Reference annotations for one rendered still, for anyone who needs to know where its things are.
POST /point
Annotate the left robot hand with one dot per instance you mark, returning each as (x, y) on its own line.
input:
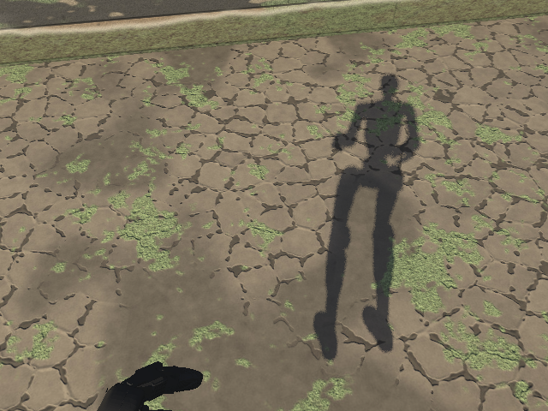
(148, 383)

